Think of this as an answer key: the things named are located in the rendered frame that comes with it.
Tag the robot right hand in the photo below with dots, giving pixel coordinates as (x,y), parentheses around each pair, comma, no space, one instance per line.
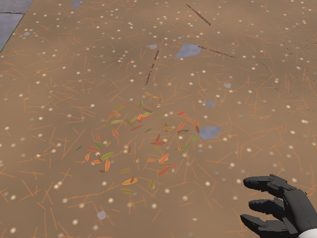
(295,213)

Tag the robot right forearm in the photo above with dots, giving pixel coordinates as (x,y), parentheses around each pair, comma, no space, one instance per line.
(311,233)

